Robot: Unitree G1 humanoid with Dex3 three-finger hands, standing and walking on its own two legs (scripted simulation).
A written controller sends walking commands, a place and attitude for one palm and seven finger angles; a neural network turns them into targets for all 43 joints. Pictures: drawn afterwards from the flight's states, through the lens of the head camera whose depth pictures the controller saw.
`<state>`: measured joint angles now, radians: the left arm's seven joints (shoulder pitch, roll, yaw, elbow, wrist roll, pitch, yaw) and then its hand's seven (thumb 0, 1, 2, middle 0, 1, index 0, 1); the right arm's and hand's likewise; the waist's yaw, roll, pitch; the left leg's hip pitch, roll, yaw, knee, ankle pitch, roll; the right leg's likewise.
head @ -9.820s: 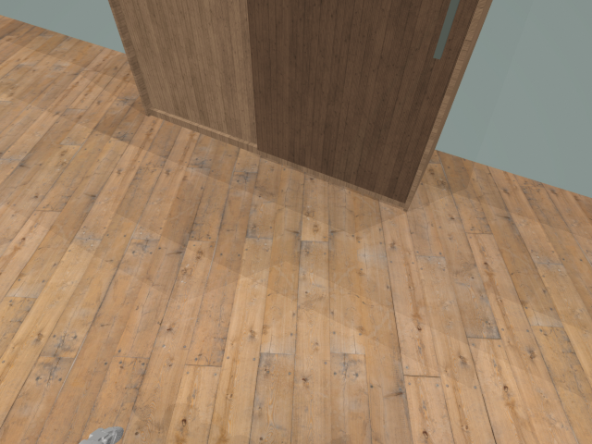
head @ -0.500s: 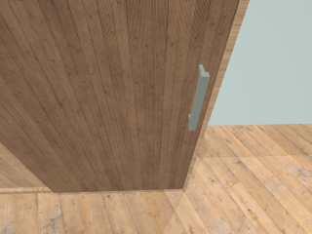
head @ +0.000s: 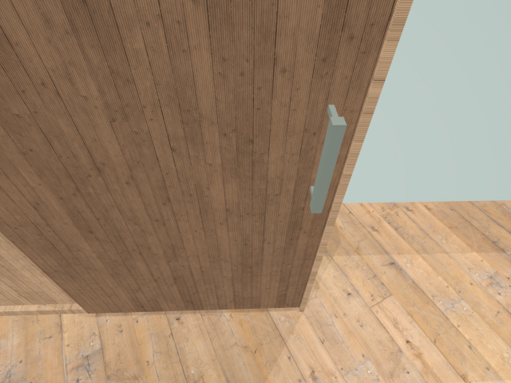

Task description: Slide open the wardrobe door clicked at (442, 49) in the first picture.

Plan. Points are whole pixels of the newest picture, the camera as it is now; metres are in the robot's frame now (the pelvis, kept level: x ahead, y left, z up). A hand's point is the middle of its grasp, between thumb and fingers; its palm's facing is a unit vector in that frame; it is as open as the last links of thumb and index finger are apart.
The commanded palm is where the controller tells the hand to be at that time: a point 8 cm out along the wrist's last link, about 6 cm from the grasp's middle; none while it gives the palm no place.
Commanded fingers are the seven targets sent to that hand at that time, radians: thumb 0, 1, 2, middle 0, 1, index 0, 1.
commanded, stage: look again from close up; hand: right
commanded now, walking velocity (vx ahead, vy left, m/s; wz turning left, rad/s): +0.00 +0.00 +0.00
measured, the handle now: (323, 163) +0.49 -0.10 +0.07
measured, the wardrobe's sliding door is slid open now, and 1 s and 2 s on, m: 0.00 0.00 0.00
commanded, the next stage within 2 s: raise the hand with hooked fingers in 0.28 s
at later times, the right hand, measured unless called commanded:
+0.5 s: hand out of the picture +0.15 -0.24 -0.09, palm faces +0.23 +0.95 -0.20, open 7.5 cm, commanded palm +0.10 -0.29 -0.07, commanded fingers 0.00 -0.74 -0.83 0.21 0.41 0.21 0.41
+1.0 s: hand out of the picture +0.15 -0.24 -0.03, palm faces -0.02 +1.00 -0.07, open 9.8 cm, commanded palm +0.13 -0.30 -0.01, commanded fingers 0.00 -0.15 -0.58 0.25 0.78 0.25 0.78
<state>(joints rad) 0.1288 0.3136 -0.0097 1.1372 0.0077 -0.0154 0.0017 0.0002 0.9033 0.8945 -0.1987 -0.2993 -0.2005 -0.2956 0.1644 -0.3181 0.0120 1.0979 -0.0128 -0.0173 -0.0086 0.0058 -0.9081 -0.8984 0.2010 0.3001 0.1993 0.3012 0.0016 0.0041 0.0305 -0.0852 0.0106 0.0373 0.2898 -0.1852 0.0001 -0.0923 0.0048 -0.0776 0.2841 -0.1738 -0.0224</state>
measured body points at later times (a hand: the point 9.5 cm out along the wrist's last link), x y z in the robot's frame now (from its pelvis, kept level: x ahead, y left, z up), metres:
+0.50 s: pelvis -0.01 +0.01 -0.01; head +0.01 +0.00 +0.44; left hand +0.10 +0.28 -0.12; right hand +0.14 -0.29 -0.07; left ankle -0.02 +0.12 -0.75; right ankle -0.01 -0.10 -0.75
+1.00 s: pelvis -0.06 +0.01 -0.10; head -0.01 -0.01 +0.35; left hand +0.14 +0.23 -0.16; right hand +0.15 -0.30 -0.02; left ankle -0.02 +0.12 -0.75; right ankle -0.01 -0.10 -0.75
